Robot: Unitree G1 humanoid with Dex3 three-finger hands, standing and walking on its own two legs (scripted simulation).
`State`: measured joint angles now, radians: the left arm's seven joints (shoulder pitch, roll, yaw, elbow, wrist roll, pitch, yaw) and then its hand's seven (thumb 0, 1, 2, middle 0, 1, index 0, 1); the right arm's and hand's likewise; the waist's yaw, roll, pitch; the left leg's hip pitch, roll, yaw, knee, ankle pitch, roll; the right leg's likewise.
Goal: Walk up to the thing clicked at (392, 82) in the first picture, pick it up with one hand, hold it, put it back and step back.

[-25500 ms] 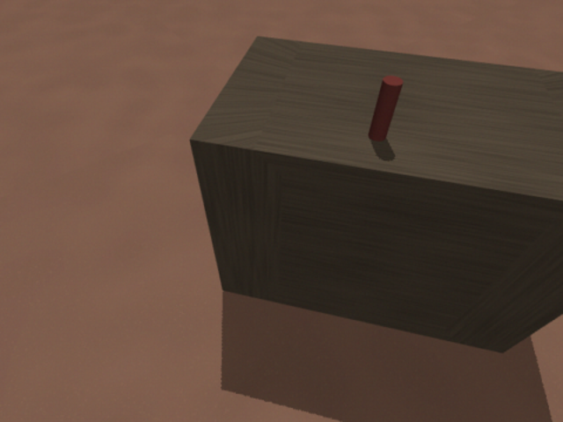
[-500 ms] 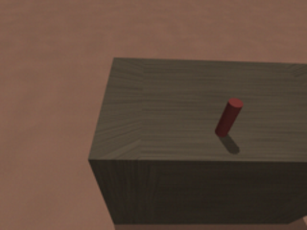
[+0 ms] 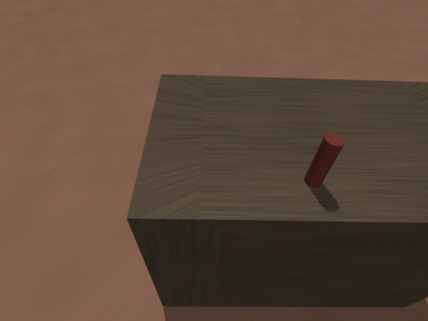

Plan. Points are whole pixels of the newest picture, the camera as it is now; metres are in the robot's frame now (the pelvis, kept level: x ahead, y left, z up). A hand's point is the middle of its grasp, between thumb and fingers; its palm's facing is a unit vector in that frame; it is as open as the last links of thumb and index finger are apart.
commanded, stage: home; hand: right
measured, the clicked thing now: (322, 161) +0.45 -0.25 +0.04
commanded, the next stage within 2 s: stand in 0.82 s
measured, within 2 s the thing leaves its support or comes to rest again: neither
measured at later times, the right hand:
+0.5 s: hand out of the picture +0.08 -0.25 -0.15, palm faces -0.04 +0.93 -0.36, open 17.4 cm
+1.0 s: hand out of the picture +0.08 -0.25 -0.15, palm faces -0.03 +0.94 -0.35, open 17.2 cm
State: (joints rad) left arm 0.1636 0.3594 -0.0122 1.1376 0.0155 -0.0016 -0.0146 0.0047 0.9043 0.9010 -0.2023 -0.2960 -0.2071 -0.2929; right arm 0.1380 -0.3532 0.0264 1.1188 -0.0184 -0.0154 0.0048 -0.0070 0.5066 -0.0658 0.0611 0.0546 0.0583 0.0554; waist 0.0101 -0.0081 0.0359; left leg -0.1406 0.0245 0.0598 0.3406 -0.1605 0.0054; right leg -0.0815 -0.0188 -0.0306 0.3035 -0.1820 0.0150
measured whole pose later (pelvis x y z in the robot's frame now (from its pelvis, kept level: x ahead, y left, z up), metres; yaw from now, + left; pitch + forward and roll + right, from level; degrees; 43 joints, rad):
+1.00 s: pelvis +0.01 +0.01 +0.00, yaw -1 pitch -2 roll +0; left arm 0.13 0.35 -0.01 1.12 0.01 0.00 -0.01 0.00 0.90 0.90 -0.20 -0.30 -0.21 -0.29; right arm 0.12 -0.35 0.01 1.13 -0.02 -0.02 0.00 -0.01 0.50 -0.08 0.08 0.07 0.08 0.07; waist 0.01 -0.01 0.04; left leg -0.11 0.01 0.08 0.32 -0.17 0.01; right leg -0.07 -0.03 -0.01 0.30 -0.19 0.02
